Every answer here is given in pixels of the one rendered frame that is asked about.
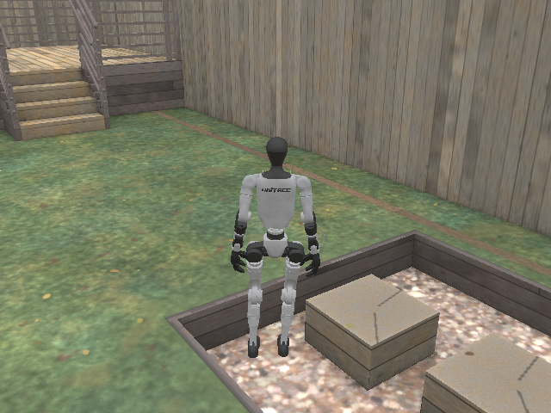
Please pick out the robot right upper arm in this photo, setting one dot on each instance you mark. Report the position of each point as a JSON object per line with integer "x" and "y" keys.
{"x": 306, "y": 198}

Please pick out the robot left hand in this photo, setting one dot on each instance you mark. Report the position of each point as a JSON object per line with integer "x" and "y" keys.
{"x": 235, "y": 260}

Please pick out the left robot forearm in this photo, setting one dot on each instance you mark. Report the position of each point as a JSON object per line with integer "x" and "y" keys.
{"x": 239, "y": 234}

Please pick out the right robot forearm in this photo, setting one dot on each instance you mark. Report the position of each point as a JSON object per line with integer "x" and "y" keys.
{"x": 312, "y": 236}

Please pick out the robot right thigh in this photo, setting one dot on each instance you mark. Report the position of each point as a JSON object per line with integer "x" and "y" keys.
{"x": 295, "y": 254}

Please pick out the robot left upper arm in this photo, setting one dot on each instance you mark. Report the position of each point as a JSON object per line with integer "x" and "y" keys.
{"x": 245, "y": 197}

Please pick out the robot left thigh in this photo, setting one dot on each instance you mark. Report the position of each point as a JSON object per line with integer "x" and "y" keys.
{"x": 254, "y": 252}

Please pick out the robot right hand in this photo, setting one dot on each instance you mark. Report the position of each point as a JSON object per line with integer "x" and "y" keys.
{"x": 314, "y": 265}

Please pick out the robot thigh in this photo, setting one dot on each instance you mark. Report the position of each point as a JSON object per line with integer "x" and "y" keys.
{"x": 254, "y": 252}
{"x": 295, "y": 254}

